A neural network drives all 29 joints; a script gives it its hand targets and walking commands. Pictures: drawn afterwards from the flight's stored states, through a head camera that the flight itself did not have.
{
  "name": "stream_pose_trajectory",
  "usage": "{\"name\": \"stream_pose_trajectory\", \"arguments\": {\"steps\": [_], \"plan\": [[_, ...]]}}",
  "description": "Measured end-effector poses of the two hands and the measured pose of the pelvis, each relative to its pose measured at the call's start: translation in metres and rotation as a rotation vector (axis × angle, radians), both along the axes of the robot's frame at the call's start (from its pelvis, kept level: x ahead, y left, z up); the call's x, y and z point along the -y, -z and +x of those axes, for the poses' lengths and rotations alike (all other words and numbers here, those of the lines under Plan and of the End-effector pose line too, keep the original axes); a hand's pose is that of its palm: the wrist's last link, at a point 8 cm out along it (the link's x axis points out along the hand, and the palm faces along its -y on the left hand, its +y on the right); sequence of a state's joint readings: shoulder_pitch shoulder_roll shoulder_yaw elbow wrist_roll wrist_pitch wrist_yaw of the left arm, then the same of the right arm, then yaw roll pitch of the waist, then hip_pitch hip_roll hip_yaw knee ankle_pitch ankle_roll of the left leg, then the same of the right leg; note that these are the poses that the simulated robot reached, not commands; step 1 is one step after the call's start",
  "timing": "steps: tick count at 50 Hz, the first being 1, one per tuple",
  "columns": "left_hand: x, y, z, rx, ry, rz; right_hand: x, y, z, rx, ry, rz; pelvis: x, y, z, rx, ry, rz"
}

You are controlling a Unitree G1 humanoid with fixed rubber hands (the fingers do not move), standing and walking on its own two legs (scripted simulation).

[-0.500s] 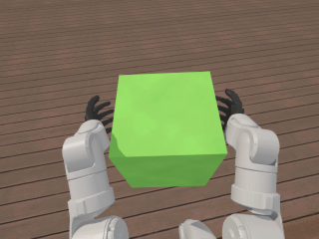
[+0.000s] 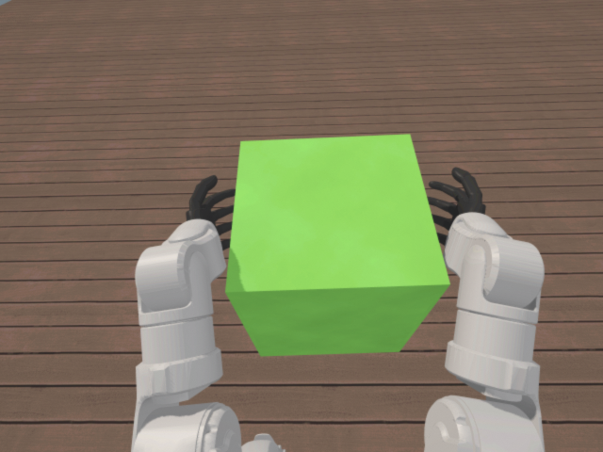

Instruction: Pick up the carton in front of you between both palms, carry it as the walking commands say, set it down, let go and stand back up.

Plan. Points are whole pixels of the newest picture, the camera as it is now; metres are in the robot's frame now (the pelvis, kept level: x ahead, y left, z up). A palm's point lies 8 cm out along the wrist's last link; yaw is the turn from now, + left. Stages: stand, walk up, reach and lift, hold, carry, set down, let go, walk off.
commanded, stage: carry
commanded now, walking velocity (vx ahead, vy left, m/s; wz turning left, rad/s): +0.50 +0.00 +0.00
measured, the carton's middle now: (327, 256) +0.37 +0.02 +0.09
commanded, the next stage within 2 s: none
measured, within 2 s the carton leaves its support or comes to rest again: neither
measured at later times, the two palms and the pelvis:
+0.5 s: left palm (238, 149) +0.63 +0.20 +0.08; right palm (397, 145) +0.63 -0.11 +0.09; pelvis +0.33 +0.04 +0.01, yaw -1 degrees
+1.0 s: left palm (258, 80) +0.90 +0.20 +0.10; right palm (383, 75) +0.91 -0.10 +0.10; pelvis +0.69 +0.04 +0.00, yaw +0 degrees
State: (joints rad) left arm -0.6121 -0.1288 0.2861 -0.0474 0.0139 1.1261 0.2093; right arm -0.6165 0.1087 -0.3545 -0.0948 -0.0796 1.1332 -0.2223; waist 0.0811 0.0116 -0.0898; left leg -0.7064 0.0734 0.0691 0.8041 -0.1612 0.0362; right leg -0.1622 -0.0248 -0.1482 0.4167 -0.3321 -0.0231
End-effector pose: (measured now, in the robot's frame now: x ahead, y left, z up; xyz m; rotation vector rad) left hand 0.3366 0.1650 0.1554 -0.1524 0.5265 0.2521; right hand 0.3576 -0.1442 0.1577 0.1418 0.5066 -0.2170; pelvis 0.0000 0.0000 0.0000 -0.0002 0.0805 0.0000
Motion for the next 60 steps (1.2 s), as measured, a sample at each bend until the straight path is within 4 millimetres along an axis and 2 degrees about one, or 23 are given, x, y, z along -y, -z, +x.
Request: {"name": "stream_pose_trajectory", "arguments": {"steps": [4, 6, 8, 12, 16, 20, 24, 27, 31, 36, 39, 42, 45, 49, 53, 55, 57, 60], "plan": [[-0.005, 0.011, 0.067, -0.001, 0.027, -0.018, -0.006, 0.005, 0.056, 0.001, 0.022, -0.009, -0.017, 0.012, 0.066, 0.002, 0.002, -0.007], [-0.011, 0.023, 0.103, -0.004, 0.035, -0.006, -0.011, 0.013, 0.085, 0.001, 0.039, -0.014, -0.029, 0.024, 0.099, 0.012, 0.011, -0.013], [-0.017, 0.039, 0.134, -0.039, 0.042, 0.006, -0.016, 0.027, 0.108, -0.032, 0.050, -0.009, -0.036, 0.026, 0.122, 0.011, 0.012, -0.006], [-0.023, 0.069, 0.176, -0.148, 0.045, -0.042, -0.026, 0.055, 0.140, -0.137, 0.054, 0.026, -0.046, 0.013, 0.162, 0.001, 0.019, -0.021], [-0.026, 0.083, 0.210, -0.175, 0.046, -0.084, -0.030, 0.067, 0.174, -0.162, 0.066, 0.033, -0.050, 0.000, 0.206, -0.009, 0.018, -0.028], [-0.031, 0.084, 0.243, -0.169, 0.040, -0.067, -0.036, 0.070, 0.213, -0.158, 0.042, 0.030, -0.050, -0.009, 0.257, -0.011, 0.022, -0.033], [-0.032, 0.079, 0.283, -0.140, 0.065, -0.021, -0.038, 0.067, 0.262, -0.136, -0.021, -0.016, -0.044, -0.010, 0.316, -0.008, 0.023, -0.036], [-0.024, 0.079, 0.318, -0.112, 0.088, -0.012, -0.033, 0.067, 0.300, -0.111, -0.051, -0.033, -0.036, -0.003, 0.366, -0.007, 0.019, -0.031], [-0.011, 0.082, 0.365, -0.081, 0.095, 0.026, -0.020, 0.077, 0.349, -0.077, -0.069, -0.030, -0.023, 0.014, 0.436, 0.008, 0.005, -0.035], [-0.003, 0.082, 0.399, -0.152, 0.089, 0.029, -0.012, 0.079, 0.385, -0.147, -0.079, -0.028, -0.014, 0.003, 0.497, 0.003, -0.019, -0.017], [-0.004, 0.074, 0.418, -0.163, 0.070, 0.025, -0.013, 0.072, 0.409, -0.157, -0.093, -0.014, -0.014, -0.006, 0.534, 0.013, -0.022, 0.002], [-0.009, 0.063, 0.447, -0.144, 0.057, 0.026, -0.018, 0.064, 0.440, -0.138, -0.103, -0.011, -0.017, -0.011, 0.571, 0.024, -0.020, 0.009], [-0.015, 0.056, 0.485, -0.114, 0.057, 0.024, -0.025, 0.056, 0.477, -0.108, -0.101, -0.016, -0.023, -0.010, 0.610, 0.038, -0.023, 0.011], [-0.028, 0.058, 0.544, -0.081, 0.065, 0.012, -0.037, 0.053, 0.533, -0.078, -0.089, -0.029, -0.037, -0.002, 0.670, 0.046, -0.011, 0.008], [-0.046, 0.074, 0.616, -0.065, 0.089, 0.007, -0.054, 0.067, 0.598, -0.064, -0.059, -0.047, -0.058, 0.019, 0.736, 0.050, 0.017, -0.005], [-0.052, 0.087, 0.652, -0.099, 0.106, 0.003, -0.060, 0.079, 0.629, -0.099, -0.044, -0.059, -0.067, 0.024, 0.761, 0.043, 0.021, 0.013], [-0.054, 0.093, 0.679, -0.151, 0.130, 0.005, -0.063, 0.087, 0.649, -0.151, -0.032, -0.041, -0.075, 0.019, 0.780, 0.032, 0.031, 0.006], [-0.052, 0.091, 0.710, -0.189, 0.161, 0.009, -0.062, 0.087, 0.670, -0.188, 0.006, -0.022, -0.081, 0.007, 0.808, 0.024, 0.041, -0.005]]}}
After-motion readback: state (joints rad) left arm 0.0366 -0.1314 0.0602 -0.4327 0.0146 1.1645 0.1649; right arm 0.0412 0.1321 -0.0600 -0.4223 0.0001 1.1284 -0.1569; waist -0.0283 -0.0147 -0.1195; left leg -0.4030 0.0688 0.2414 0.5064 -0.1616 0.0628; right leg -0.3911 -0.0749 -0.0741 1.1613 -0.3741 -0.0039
